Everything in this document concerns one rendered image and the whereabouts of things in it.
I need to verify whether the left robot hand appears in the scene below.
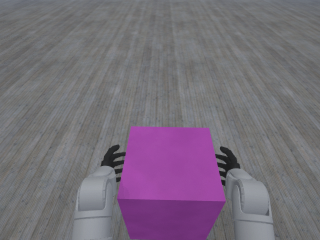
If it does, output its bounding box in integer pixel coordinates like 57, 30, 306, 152
101, 144, 126, 182

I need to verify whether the carton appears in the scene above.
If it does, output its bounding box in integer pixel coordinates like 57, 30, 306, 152
117, 126, 226, 240

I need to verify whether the robot left forearm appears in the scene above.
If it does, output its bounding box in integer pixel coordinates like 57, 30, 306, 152
71, 166, 117, 240

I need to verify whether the robot right forearm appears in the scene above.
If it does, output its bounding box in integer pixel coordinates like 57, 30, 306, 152
225, 168, 275, 240

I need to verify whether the right robot hand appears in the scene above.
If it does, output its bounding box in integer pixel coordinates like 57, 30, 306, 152
215, 146, 240, 186

